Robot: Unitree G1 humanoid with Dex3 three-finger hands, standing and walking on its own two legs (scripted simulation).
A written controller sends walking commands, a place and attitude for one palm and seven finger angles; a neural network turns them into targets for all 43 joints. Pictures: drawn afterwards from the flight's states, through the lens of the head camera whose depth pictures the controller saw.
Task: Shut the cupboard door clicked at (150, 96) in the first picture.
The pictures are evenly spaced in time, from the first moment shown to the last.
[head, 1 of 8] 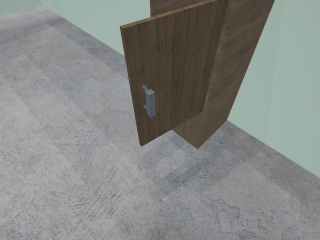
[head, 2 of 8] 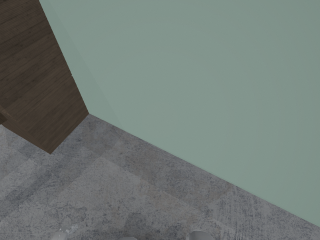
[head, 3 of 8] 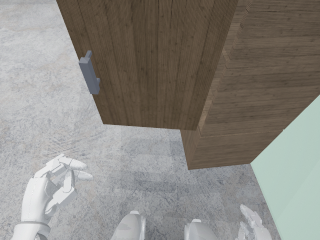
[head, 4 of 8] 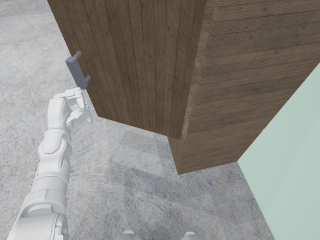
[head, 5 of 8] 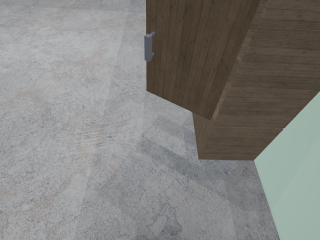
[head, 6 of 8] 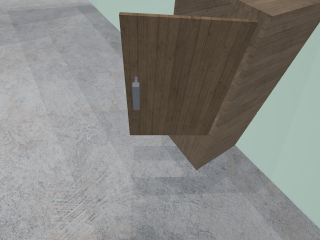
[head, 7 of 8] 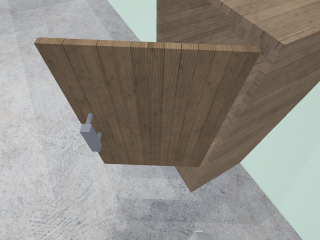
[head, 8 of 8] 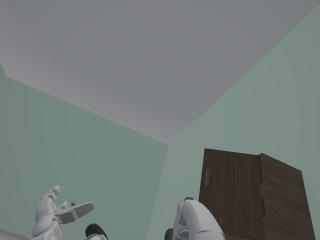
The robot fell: yes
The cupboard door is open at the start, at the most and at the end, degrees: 80 80 59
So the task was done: no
